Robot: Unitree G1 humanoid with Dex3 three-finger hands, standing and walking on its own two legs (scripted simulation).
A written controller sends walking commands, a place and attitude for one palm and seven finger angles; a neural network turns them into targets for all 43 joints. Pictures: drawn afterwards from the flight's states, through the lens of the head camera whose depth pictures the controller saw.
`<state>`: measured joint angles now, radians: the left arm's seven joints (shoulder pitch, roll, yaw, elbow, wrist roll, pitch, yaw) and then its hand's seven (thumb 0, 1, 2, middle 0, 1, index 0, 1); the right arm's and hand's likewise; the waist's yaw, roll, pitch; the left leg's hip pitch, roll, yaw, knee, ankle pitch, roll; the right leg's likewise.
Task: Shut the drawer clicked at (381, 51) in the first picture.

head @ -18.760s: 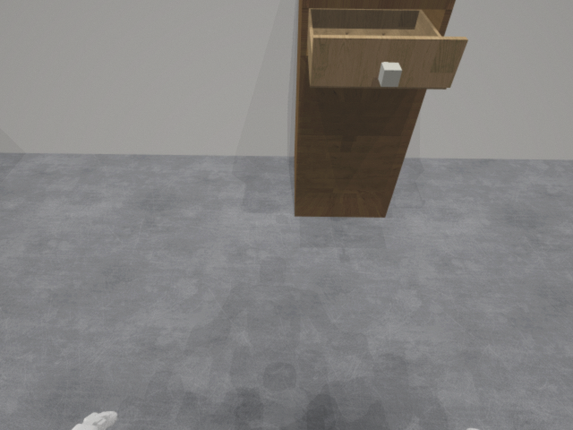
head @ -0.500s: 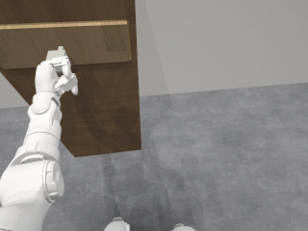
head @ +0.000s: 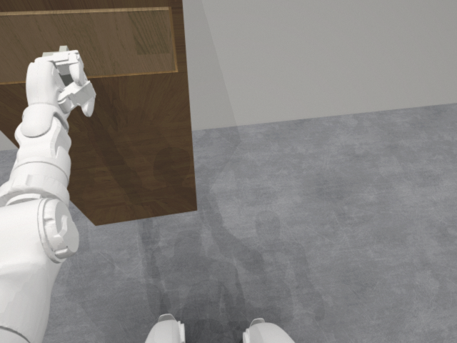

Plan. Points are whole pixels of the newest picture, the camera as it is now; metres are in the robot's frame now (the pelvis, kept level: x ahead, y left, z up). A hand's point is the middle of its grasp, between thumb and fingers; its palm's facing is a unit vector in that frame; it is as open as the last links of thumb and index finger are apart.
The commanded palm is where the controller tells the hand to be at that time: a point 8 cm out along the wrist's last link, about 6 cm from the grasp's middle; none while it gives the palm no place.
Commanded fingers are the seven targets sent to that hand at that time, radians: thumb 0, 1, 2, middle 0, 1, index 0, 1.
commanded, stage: pull the fist back off the drawer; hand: left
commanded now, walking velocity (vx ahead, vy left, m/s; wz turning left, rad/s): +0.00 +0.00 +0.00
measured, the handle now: (62, 62) +0.59 +0.24 +0.12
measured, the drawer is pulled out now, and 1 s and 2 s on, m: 0.00 0.00 0.00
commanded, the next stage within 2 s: draw the hand back to the body in 0.76 s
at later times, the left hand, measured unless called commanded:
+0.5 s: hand (87, 89) +0.52 +0.19 +0.12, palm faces +0.08 -1.00 +0.01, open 3.3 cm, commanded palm +0.49 +0.23 +0.12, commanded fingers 0.00 0.90 0.90 -1.40 -1.60 -1.40 -1.60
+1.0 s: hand (81, 105) +0.48 +0.19 +0.13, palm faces +0.08 -1.00 -0.01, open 3.3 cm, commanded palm +0.42 +0.24 +0.13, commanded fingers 0.00 0.90 0.90 -1.40 -1.60 -1.40 -1.60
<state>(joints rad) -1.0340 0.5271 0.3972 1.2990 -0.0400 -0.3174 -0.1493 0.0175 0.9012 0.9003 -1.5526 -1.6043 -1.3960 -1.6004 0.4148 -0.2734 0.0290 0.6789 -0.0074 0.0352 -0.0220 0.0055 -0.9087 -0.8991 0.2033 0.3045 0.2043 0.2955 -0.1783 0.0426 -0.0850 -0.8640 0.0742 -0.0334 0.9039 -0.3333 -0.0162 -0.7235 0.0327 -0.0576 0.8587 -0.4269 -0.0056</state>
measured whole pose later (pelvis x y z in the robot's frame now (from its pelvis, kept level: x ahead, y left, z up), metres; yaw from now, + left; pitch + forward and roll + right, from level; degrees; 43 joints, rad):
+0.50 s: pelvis -0.02 +0.01 -0.01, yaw -2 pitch +18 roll -4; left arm -1.06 0.56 0.42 1.28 -0.05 -0.28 -0.14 0.02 0.90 0.90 -1.50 -1.60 -1.40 -1.60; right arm 0.45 -0.28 0.04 0.65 -0.01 0.01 -0.02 0.01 -0.91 -0.90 0.20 0.30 0.20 0.30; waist -0.21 0.05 -0.09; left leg -0.94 0.08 -0.02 0.94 -0.32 0.00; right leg -0.81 0.04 -0.04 0.89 -0.40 0.01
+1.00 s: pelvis +0.03 +0.02 +0.01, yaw -1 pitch +13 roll -2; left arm -0.61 0.32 0.31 0.79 -0.14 -0.26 -0.11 0.02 0.90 0.90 -1.40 -1.60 -1.40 -1.60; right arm 0.35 -0.25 0.00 0.61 0.02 0.04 0.01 0.01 -0.91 -0.90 0.20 0.30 0.20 0.30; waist -0.08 0.05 -0.13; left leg -0.70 0.06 0.02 0.85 -0.37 0.00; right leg -0.57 0.02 -0.01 0.79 -0.44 0.02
